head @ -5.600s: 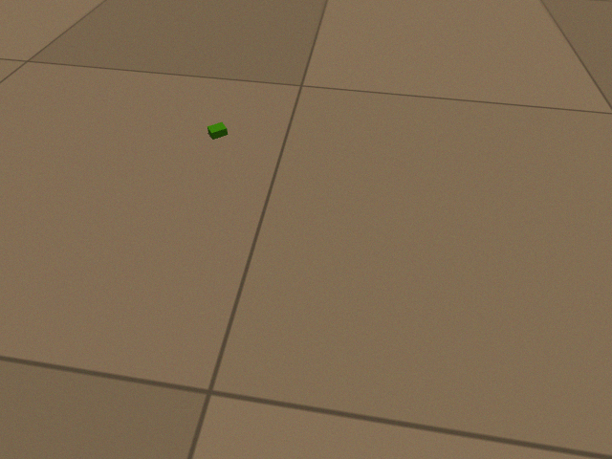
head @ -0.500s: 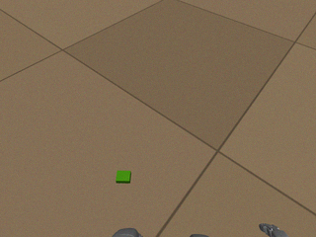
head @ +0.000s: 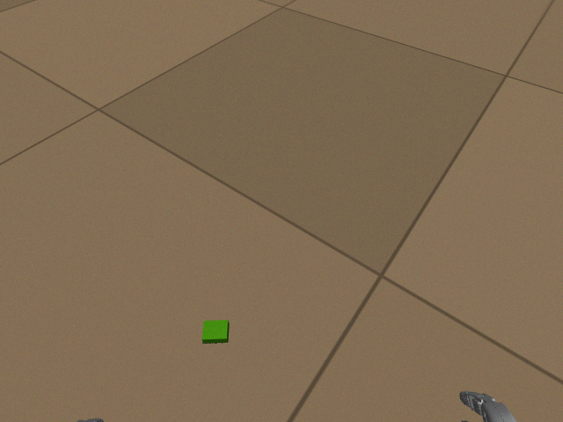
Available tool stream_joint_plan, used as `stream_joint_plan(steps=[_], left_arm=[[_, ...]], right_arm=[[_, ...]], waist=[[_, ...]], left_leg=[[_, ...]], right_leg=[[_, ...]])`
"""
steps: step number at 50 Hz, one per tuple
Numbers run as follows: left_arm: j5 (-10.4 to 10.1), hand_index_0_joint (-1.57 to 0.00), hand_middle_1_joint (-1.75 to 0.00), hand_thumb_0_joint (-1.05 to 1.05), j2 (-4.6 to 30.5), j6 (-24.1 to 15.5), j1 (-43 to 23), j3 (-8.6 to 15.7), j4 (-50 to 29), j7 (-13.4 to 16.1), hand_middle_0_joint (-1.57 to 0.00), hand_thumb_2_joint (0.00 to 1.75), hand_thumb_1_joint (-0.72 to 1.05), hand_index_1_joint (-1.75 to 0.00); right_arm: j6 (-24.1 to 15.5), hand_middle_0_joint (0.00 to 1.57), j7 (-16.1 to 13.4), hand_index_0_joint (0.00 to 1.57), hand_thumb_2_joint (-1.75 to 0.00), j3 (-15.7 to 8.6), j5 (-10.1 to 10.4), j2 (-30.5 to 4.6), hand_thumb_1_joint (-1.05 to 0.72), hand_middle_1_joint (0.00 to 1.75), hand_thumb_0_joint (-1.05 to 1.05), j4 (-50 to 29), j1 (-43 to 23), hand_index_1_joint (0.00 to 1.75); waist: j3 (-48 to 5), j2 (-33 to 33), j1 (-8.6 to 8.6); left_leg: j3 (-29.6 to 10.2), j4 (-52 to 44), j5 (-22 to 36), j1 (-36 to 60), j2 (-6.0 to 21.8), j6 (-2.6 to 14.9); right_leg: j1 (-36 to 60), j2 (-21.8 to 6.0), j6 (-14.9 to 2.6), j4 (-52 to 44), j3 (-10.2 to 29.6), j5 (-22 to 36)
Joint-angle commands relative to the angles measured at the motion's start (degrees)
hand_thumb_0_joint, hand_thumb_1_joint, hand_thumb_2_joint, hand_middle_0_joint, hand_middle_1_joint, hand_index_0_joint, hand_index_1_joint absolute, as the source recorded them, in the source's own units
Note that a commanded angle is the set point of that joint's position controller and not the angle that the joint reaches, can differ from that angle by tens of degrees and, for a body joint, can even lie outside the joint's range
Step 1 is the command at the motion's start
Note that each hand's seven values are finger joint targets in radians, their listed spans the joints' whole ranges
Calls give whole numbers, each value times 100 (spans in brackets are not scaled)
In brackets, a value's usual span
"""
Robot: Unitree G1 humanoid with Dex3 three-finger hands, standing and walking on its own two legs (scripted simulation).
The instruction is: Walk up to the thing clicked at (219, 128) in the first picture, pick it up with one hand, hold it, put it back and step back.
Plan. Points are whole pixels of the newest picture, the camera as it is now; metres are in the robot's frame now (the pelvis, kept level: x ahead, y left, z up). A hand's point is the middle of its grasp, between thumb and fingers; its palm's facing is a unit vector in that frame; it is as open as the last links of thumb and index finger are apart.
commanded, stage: walk up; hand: left
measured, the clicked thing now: (216, 331) +0.49 +0.24 -0.76
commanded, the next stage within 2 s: stand in 0.72 s
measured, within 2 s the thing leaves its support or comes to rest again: neither
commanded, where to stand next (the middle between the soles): +0.09 +0.02 m, yaw +1 degrees
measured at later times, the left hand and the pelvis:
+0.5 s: hand out of the picture +0.11 +0.26 -0.15, palm faces -0.08 -0.92 -0.39, open 7.4 cm; pelvis +0.01 +0.00 +0.00, yaw -1 degrees
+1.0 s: hand out of the picture +0.10 +0.24 -0.15, palm faces -0.06 -0.94 -0.33, open 7.4 cm; pelvis +0.01 -0.01 +0.01, yaw -1 degrees
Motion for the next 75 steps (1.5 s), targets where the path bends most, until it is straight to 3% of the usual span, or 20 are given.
stream_joint_plan(steps=[1, 15, 24, 35, 36, 38, 42, 48, 65, 69, 75], left_arm=[[4, -20, -30, 0, 1321, -110, -174, 307, -323, 73, -20, 90, 90, -30], [22, -20, -30, 0, 1285, -62, -276, 346, -403, 66, -20, 90, 90, -30], [22, -20, -30, 0, 1248, -12, -253, 343, -420, 67, -20, 90, 90, -30], [32, -20, -30, 0, 1269, -25, -215, 350, -443, 79, -20, 90, 90, -30], [-23, -20, -30, 0, 1036, 10, -357, 282, -380, 18, -20, 90, 90, -30], [-20, -20, -30, 0, 995, 26, -256, 284, -382, -19, -20, 90, 90, -30], [-23, -20, -30, 0, 1064, 14, -239, 305, -323, -34, -20, 90, 90, -30], [3, -20, -30, 0, 1075, 17, -240, 318, -299, -47, -20, 90, 90, -30], [-13, -20, -30, 0, 1053, 1, -172, 333, -283, -63, -20, 90, 90, -30], [-6, -20, -30, 0, 1055, 18, -200, 332, -279, -63, -20, 90, 90, -30], [-9, -20, -30, 0, 1073, 22, -211, 332, -280, -67, -20, 90, 90, -30]], right_arm=[[-117, 20, -61, 20, -90, -205, -30, -1200, -90, 30, 0, -343, -267, 30], [-130, 20, -75, 20, -90, -224, -61, -1214, -90, 30, 0, -308, -63, 30], [-119, 20, -93, 20, -90, -252, -65, -1243, -90, 30, 0, -329, -37, 30], [-97, 20, -87, 20, -90, -261, -61, -1221, -90, 30, 0, -379, -15, 30], [-172, 20, -113, 20, -90, -109, -4, -925, -90, 30, 0, -284, -21, 30], [-232, 20, -140, 20, -90, -135, -24, -1124, -90, 30, 0, -242, -108, 30], [-285, 20, -172, 20, -90, -103, -39, -1109, -90, 30, 0, -136, -33, 30], [-303, 20, -191, 20, -90, -79, -42, -1072, -90, 30, 0, -82, -80, 30], [-339, 20, -193, 20, -90, -44, -40, -1045, -90, 30, 0, 17, -18, 30], [-324, 20, -194, 20, -90, -28, -42, -1062, -90, 30, 0, 17, 46, 30], [-331, 20, -201, 20, -90, -10, -54, -1062, -90, 30, 0, 27, 114, 30]], waist=[[-601, -32, -6], [-723, -93, -35], [-538, -43, -47], [-584, -94, -67], [-738, -320, -152], [-721, -157, -81], [-692, 20, -112], [-522, -48, -99], [-582, -146, -67], [-503, -67, -102], [-511, -102, -89]], left_leg=[[-717, -626, 224, 449, 691, 81], [-624, -565, 546, 516, 678, 76], [-632, -685, 274, 401, 723, 120], [-523, -534, 503, 629, 677, 95], [-780, -840, 789, 706, 816, 17], [-757, -817, 1017, 876, 859, 17], [-679, -867, 1345, 870, 829, -40], [-661, -1013, 819, 731, 812, -85], [-691, -1001, 1013, 824, 834, -101], [-676, -1016, 737, 710, 803, -104], [-701, -1028, 803, 663, 822, -115]], right_leg=[[-205, -443, -343, -379, 353, 826], [-26, -417, -377, -364, 381, 1003], [-81, -333, -343, -264, 294, 932], [-182, -390, -367, -347, 402, 1113], [-84, -374, -309, -494, 403, 939], [-50, -366, -282, -600, 419, 950], [147, -429, -288, -724, 455, 1179], [151, -453, -295, -899, 456, 861], [202, -473, -314, -972, 430, 970], [204, -495, -325, -1022, 454, 861], [210, -492, -335, -997, 456, 809]])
